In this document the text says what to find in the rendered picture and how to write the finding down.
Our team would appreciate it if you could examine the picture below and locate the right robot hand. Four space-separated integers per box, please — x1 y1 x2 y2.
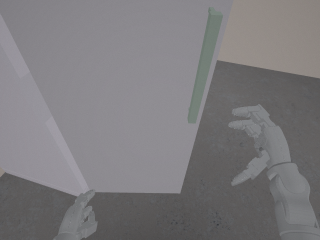
228 104 291 186

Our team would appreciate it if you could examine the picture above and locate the right robot forearm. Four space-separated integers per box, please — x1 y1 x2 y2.
266 162 320 240

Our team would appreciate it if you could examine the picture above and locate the handle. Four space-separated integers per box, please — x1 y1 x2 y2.
187 7 223 124

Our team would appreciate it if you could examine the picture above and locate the left robot hand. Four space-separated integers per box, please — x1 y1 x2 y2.
58 189 98 240

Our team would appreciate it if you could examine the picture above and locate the fridge door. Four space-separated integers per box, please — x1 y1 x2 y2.
0 0 234 194

